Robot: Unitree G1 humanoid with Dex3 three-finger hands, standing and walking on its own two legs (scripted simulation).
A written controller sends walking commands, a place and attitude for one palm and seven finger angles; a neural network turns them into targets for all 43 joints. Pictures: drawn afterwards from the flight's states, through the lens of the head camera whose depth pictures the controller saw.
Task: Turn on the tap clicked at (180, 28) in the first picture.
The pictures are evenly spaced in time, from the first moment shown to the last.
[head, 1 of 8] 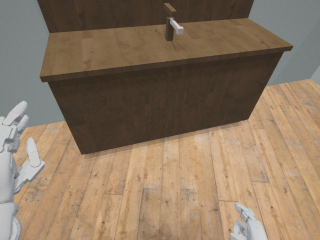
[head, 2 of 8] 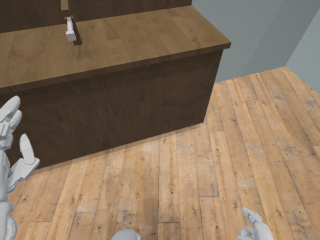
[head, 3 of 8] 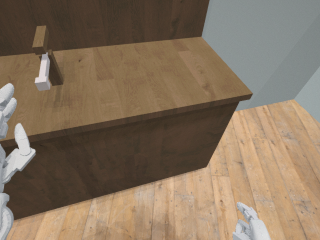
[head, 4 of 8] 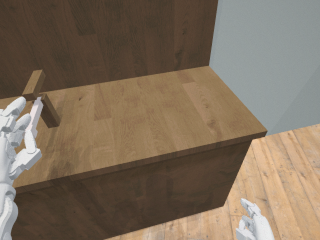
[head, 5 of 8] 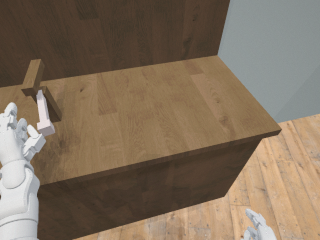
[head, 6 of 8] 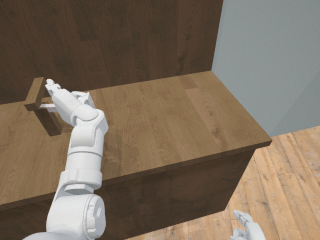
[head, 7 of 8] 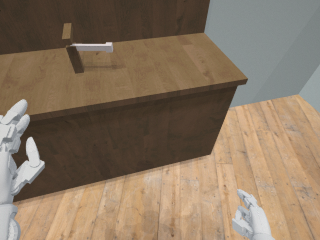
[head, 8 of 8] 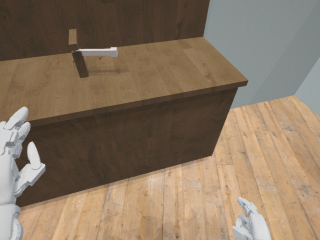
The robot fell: no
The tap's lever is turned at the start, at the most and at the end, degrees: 0 76 76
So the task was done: yes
